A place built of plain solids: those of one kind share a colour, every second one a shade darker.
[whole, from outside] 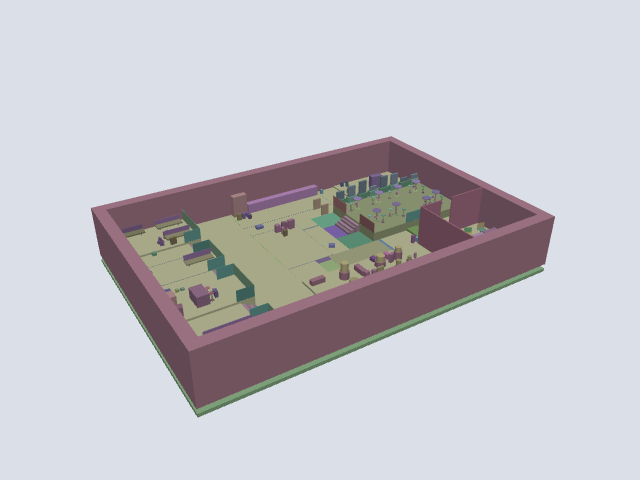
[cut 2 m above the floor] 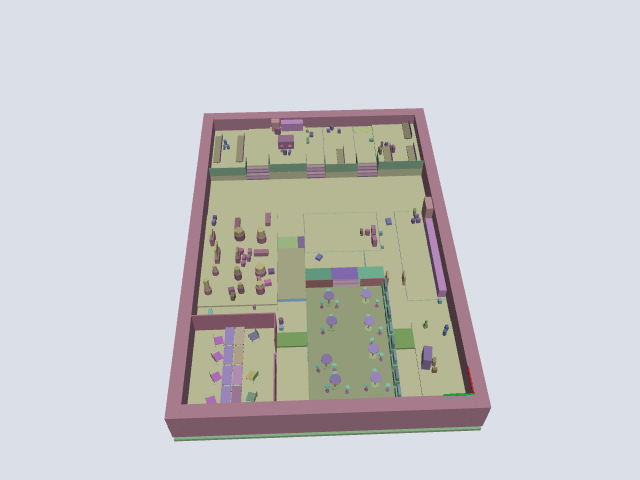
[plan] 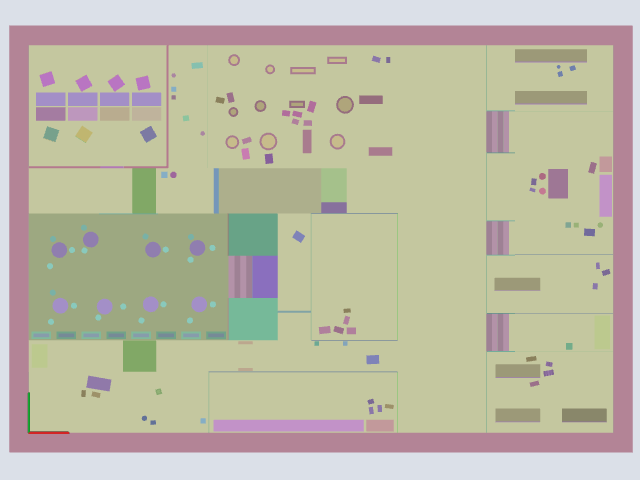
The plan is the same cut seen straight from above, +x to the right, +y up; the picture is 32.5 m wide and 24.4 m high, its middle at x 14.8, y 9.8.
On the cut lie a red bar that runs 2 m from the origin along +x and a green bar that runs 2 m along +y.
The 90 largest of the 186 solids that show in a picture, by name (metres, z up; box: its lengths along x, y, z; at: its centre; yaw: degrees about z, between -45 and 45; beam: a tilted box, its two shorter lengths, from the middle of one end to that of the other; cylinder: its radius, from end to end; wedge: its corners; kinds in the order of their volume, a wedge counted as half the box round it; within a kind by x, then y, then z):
{
 "floor_1": {"box": [7.05, 3.1, 1.12], "at": [3.52, 1.55, -0.44]},
 "floor_2": {"box": [7.1, 6.25, 1.01], "at": [3.55, 16.57, -0.5]},
 "floor_3": {"box": [9.4, 2.3, 1.0], "at": [4.7, 12.3, -0.5]},
 "floor_4": {"box": [2.1, 3.1, 1.0], "at": [8.1, 1.55, -0.5]},
 "floor_5": {"box": [2.0, 6.25, 1.0], "at": [8.1, 16.57, -0.5]},
 "floor_6": {"box": [18.75, 1.6, 1.0], "at": [9.38, 3.9, -0.5]},
 "floor_7": {"box": [5.2, 2.3, 1.0], "at": [12.26, 12.3, -0.5]},
 "floor_8": {"box": [1.7, 6.45, 1.0], "at": [13.5, 7.92, -0.5]},
 "floor_9": {"box": [9.65, 6.25, 1.18], "at": [13.93, 16.57, -0.41]},
 "floor_10": {"box": [9.6, 3.1, 1.0], "at": [13.95, 1.55, -0.5]},
 "floor_11": {"box": [4.4, 6.45, 1.0], "at": [16.55, 7.92, -0.5]},
 "floor_12": {"box": [2.59, 2.3, 1.0], "at": [17.45, 12.3, -0.5]},
 "floor_13": {"box": [4.5, 19.7, 1.0], "at": [21.0, 9.85, -0.5]},
 "floor_14": {"box": [6.45, 4.15, 1.16], "at": [26.48, 2.08, 0.3]},
 "floor_15": {"box": [6.45, 3.0, 1.0], "at": [26.48, 7.55, 0.23]},
 "floor_16": {"box": [6.45, 3.5, 1.18], "at": [26.48, 12.5, 0.32]},
 "floor_17": {"box": [6.45, 3.35, 0.88], "at": [26.48, 18.02, 0.17]},
 "floor_18": {"box": [5.29, 1.9, 1.0], "at": [27.05, 5.1, 0.23]},
 "floor_19": {"box": [5.29, 1.7, 1.0], "at": [27.05, 9.9, 0.23]},
 "floor_20": {"box": [5.29, 2.1, 1.0], "at": [27.05, 15.3, 0.23]},
 "wall_1": {"box": [1.0, 19.7, 4.6], "at": [-0.5, 9.85, 1.3]},
 "wall_2": {"box": [31.7, 1.0, 4.6], "at": [14.85, -0.5, 1.3]},
 "wall_3": {"box": [31.7, 1.0, 4.6], "at": [14.85, 20.2, 1.3]},
 "wall_4": {"box": [1.0, 19.7, 4.6], "at": [30.2, 9.85, 1.3]},
 "floor_base_1": {"box": [31.7, 21.7, 0.3], "at": [14.85, 9.85, -1.57]},
 "floor_base_2": {"box": [6.35, 19.7, 0.3], "at": [26.52, 9.85, -0.84]},
 "floor_deck_1": {"box": [10.15, 6.45, 1.8], "at": [5.08, 7.92, -0.1]},
 "floor_fore_1": {"box": [2.5, 2.15, 1.0], "at": [11.4, 5.78, -0.5]},
 "floor_fore_2": {"box": [2.5, 2.15, 1.0], "at": [11.4, 10.07, -0.5]},
 "step_tread_1": {"box": [0.3, 2.15, 1.64], "at": [10.3, 7.92, -0.18]},
 "step_tread_2": {"box": [0.3, 2.15, 1.48], "at": [10.6, 7.92, -0.26]},
 "step_tread_3": {"box": [0.3, 2.15, 1.32], "at": [10.9, 7.92, -0.34]},
 "step_tread_4": {"box": [0.3, 2.15, 1.16], "at": [11.2, 7.92, -0.42]},
 "step_tread_5": {"box": [0.29, 1.9, 0.42], "at": [23.39, 5.1, -0.07]},
 "step_tread_6": {"box": [0.29, 1.7, 0.42], "at": [23.39, 9.9, -0.07]},
 "step_tread_7": {"box": [0.29, 2.1, 0.42], "at": [23.39, 15.3, -0.07]},
 "step_tread_8": {"box": [0.29, 1.9, 0.56], "at": [23.68, 5.1, 0.01]},
 "step_tread_9": {"box": [0.29, 1.7, 0.56], "at": [23.68, 9.9, 0.01]},
 "step_tread_10": {"box": [0.29, 2.1, 0.56], "at": [23.68, 15.3, 0.01]},
 "step_tread_11": {"box": [0.29, 1.9, 0.71], "at": [23.98, 5.1, 0.08]},
 "step_tread_12": {"box": [0.29, 1.7, 0.71], "at": [23.98, 9.9, 0.08]},
 "step_tread_13": {"box": [0.29, 2.1, 0.71], "at": [23.98, 15.3, 0.08]},
 "step_tread_14": {"box": [0.29, 1.9, 0.85], "at": [24.27, 5.1, 0.15]},
 "step_tread_15": {"box": [0.29, 1.7, 0.85], "at": [24.27, 9.9, 0.15]},
 "step_tread_16": {"box": [0.29, 2.1, 0.85], "at": [24.27, 15.3, 0.15]},
 "counter_1": {"box": [7.64, 0.61, 0.92], "at": [13.2, 0.36, 0.46]},
 "counter_2": {"box": [0.63, 2.14, 0.91], "at": [29.32, 12.05, 1.36]},
 "part_1": {"box": [3.63, 0.1, 3.64], "at": [1.81, 13.5, 1.78]},
 "part_2": {"box": [2.27, 0.1, 3.64], "at": [5.96, 13.5, 1.78]},
 "part_3": {"box": [0.1, 6.15, 3.64], "at": [7.05, 16.62, 1.78]},
 "piece_1": {"cylinder": 0.35, "from": [10.34, 14.77, 0.18], "to": [10.34, 14.77, 0.93]},
 "piece_2": {"cylinder": 0.3, "from": [11.77, 16.61, 0.18], "to": [11.77, 16.61, 0.88]},
 "piece_3": {"cylinder": 0.45, "from": [12.18, 14.81, 0.18], "to": [12.18, 14.81, 0.63]},
 "piece_4": {"box": [0.8, 0.37, 0.6], "at": [13.64, 16.7, 0.48]},
 "piece_5": {"box": [1.3, 0.37, 0.55], "at": [13.94, 18.41, 0.46]},
 "piece_6": {"box": [0.44, 1.2, 0.43], "at": [14.15, 14.81, 0.4]},
 "piece_7": {"box": [1.0, 0.37, 0.85], "at": [15.67, 18.93, 0.6]},
 "piece_8": {"cylinder": 0.4, "from": [15.69, 14.8, 0.18], "to": [15.69, 14.8, 0.83]},
 "piece_9": {"cylinder": 0.45, "from": [16.07, 16.67, 0.18], "to": [16.07, 16.67, 0.78]},
 "piece_10": {"box": [1.2, 0.44, 0.43], "at": [17.39, 16.93, 0.4]},
 "piece_11": {"box": [1.2, 0.44, 0.43], "at": [17.88, 14.3, 0.4]},
 "floor_before_steps_1": {"box": [1.3, 2.15, 1.0], "at": [12.0, 7.92, -0.5]},
 "tall_1": {"box": [1.4, 0.61, 2.05], "at": [17.85, 0.36, 1.02]},
 "tall_2": {"box": [0.63, 0.8, 2.05], "at": [29.32, 13.65, 1.93]},
 "floor_hatch_1": {"box": [1.3, 1.73, 1.0], "at": [15.51, 12.59, -0.5]},
 "edgeS_1": {"box": [1.0, 0.39, 0.55], "at": [0.63, 4.96, 1.07]},
 "edgeS_2": {"box": [1.0, 0.39, 0.55], "at": [1.9, 4.96, 1.07]},
 "edgeS_3": {"box": [1.0, 0.39, 0.55], "at": [3.17, 4.96, 1.07]},
 "edgeS_4": {"box": [1.0, 0.39, 0.55], "at": [4.44, 4.96, 1.07]},
 "edgeS_5": {"box": [1.0, 0.39, 0.55], "at": [5.71, 4.96, 1.07]},
 "edgeS_6": {"box": [1.0, 0.39, 0.55], "at": [6.98, 4.96, 1.07]},
 "edgeS_7": {"box": [1.0, 0.39, 0.55], "at": [8.25, 4.96, 1.07]},
 "edgeS_8": {"box": [1.0, 0.39, 0.55], "at": [9.52, 4.96, 1.07]},
 "island_1": {"box": [1.0, 1.5, 0.9], "at": [26.9, 12.66, 1.35]},
 "step_hump_1": {"box": [1.7, 1.6, 0.23], "at": [5.63, 3.9, 0.07]},
 "step_hump_2": {"box": [1.2, 2.3, 0.23], "at": [5.86, 12.3, 0.07]},
 "seat_1": {"box": [2.28, 0.7, 0.12], "at": [24.86, 0.88, 1.25]},
 "seat_2": {"box": [2.28, 0.7, 0.12], "at": [24.86, 3.13, 1.25]},
 "seat_3": {"box": [3.66, 0.68, 0.12], "at": [26.55, 17.03, 0.98]},
 "seat_4": {"box": [3.66, 0.68, 0.12], "at": [26.55, 19.16, 0.98]},
 "seat_5": {"box": [2.28, 0.7, 0.12], "at": [28.23, 0.88, 1.25]},
 "trolley_1": {"box": [1.2, 0.62, 1.34], "at": [3.56, 2.5, 0.79], "yaw": -9.7},
 "plant_1": {"cylinder": 0.35, "from": [12.18, 14.81, 0.63], "to": [12.18, 14.81, 1.14]},
 "plant_2": {"box": [1.1, 0.17, 1.06], "at": [13.94, 18.41, 1.26]},
 "plant_3": {"cylinder": 0.3, "from": [15.69, 14.8, 0.83], "to": [15.69, 14.8, 1.59]},
 "floor_gap_cover_1": {"box": [0.26, 2.3, 0.95], "at": [9.53, 12.3, -0.47]},
 "floor_hatch_cover_1": {"box": [1.3, 0.57, 0.65], "at": [15.51, 11.44, -0.33]},
 "edgeS_plant_1": {"box": [0.8, 0.19, 1.16], "at": [4.44, 4.96, 1.93]},
 "edgeS_plant_2": {"box": [0.8, 0.19, 1.26], "at": [6.98, 4.96, 1.98]},
 "suitcase_1": {"box": [0.58, 0.36, 0.86], "at": [15.04, 5.22, 0.43], "yaw": 6.3}
}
